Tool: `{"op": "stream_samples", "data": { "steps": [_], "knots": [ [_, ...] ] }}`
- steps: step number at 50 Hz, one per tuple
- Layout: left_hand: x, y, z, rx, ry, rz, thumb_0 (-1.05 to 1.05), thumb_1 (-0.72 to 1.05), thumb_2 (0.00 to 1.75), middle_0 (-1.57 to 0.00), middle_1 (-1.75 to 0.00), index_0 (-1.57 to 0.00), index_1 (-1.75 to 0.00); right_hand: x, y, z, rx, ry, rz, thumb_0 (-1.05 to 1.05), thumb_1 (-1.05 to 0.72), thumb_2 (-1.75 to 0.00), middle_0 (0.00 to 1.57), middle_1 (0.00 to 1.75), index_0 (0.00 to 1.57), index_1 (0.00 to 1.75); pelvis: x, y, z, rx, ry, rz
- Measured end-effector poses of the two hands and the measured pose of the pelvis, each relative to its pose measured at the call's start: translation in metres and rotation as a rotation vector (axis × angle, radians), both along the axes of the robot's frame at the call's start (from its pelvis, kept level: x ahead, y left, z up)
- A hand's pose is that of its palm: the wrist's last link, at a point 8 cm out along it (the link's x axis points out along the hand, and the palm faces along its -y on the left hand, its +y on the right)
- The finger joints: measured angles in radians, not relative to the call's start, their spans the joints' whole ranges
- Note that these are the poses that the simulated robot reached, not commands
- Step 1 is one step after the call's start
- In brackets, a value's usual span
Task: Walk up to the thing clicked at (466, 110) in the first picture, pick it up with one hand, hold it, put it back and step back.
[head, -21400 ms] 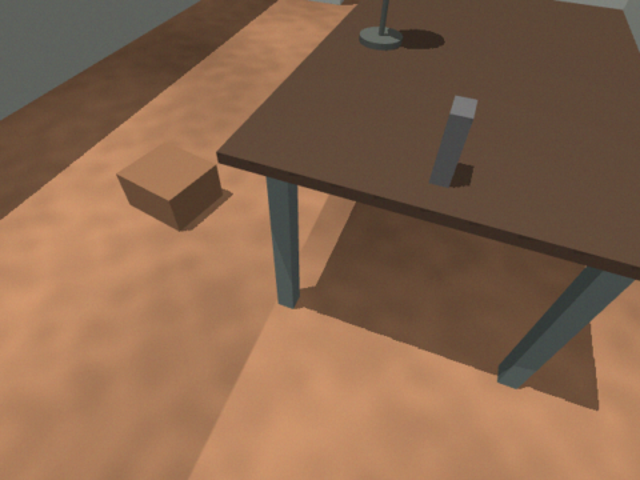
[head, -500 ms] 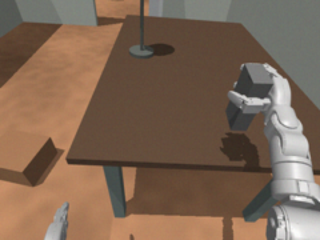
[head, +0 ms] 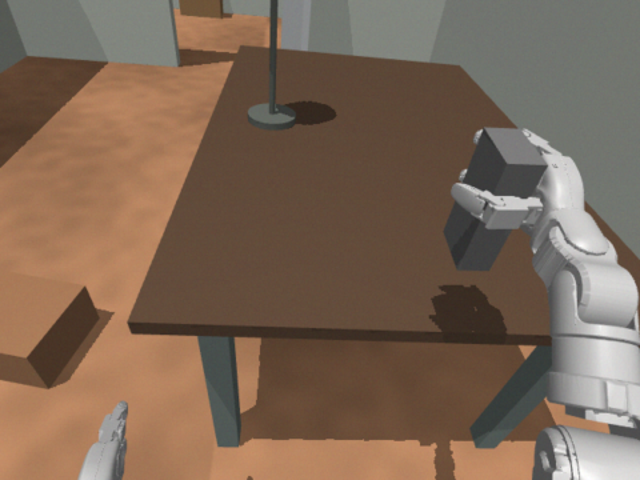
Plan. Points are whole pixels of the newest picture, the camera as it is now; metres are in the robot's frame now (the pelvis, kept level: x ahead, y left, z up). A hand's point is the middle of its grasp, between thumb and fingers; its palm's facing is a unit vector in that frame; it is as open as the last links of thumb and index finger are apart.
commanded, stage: lift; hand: right
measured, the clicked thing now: (486, 204) +0.38 -0.18 +0.22
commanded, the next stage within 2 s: hold in 0.26 s
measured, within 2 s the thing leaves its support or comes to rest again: neither
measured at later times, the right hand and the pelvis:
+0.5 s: hand (507, 183) +0.35 -0.18 +0.26, palm faces +0.14 +0.99 -0.01, open 10.0 cm; pelvis +0.00 +0.00 +0.00, yaw +0 degrees
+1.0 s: hand (527, 194) +0.33 -0.19 +0.27, palm faces +0.14 +0.99 -0.03, open 10.0 cm; pelvis +0.00 +0.00 +0.00, yaw -1 degrees
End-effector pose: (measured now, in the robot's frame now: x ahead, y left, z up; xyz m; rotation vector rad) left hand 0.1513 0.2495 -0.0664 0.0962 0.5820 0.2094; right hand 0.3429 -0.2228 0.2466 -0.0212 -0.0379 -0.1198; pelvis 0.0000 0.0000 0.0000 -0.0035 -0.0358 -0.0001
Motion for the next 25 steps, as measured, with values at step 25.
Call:
{"op": "stream_samples", "data": {
  "steps": [25],
  "knots": [
    [0.008,0.004,0.005,0.003,-0.046,0.003,-0.01,-0.57,0.08,-0.05,-0.04,-0.04,-0.05,-0.018,-0.004,0.016,0.004,-0.021,-0.016,0.00,0.21,-1.01,0.54,0.99,0.57,1.02,0.002,0.001,0.001,-0.002,-0.012,-0.006]
  ]
}}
